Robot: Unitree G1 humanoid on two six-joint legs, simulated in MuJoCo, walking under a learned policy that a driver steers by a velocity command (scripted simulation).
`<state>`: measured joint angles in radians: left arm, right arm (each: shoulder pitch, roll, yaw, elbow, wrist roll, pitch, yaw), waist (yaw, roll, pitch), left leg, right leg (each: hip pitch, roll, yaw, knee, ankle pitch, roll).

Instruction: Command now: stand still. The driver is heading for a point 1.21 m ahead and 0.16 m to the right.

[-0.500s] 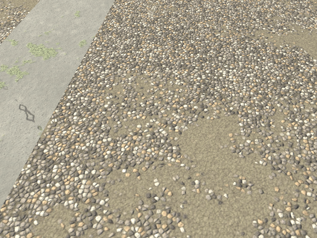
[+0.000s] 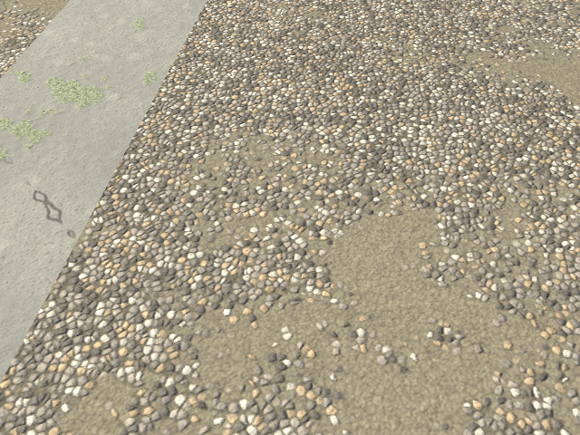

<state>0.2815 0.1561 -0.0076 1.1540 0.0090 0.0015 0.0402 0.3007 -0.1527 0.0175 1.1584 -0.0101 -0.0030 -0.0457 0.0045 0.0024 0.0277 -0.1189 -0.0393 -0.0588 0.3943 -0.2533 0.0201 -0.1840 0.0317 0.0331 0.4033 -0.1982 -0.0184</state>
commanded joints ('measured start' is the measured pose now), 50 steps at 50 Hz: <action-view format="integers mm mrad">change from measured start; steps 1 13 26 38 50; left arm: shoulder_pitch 66 78 84 413 299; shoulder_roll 79 67 81 184 79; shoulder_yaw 12 14 29 89 29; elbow -7 -3 -17 -33 -55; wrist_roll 0 0 6 8 8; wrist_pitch -4 -5 4 -93 -109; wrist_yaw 3 6 0 -30 -22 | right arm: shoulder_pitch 75 94 117 0 -249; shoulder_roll -75 -62 -85 -35 -48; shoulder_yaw -11 -14 -33 -52 -60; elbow -6 -5 -18 -142 -257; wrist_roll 0 0 -8 7 -17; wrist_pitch -3 -5 3 -64 -46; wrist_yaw -3 -5 -1 29 79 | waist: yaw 0 0 -6 172 21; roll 0 1 19 -247 -92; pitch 47 51 80 82 122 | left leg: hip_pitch -74 -69 -121 -549 -579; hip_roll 100 101 62 -18 54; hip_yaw -77 -74 -85 46 176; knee -72 -65 -58 382 463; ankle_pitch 121 136 -320 -160 107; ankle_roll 31 30 75 72 34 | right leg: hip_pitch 16 19 -49 400 188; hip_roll -100 -100 -39 -260 -187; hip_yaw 89 86 64 399 47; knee -60 -54 -7 -203 -241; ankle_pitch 95 113 -328 -365 533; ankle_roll -29 -30 -64 -150 -140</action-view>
